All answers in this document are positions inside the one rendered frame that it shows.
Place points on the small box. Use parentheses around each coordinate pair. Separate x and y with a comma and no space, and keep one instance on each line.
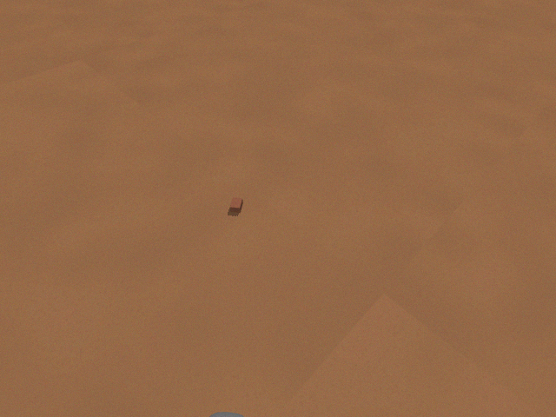
(236,205)

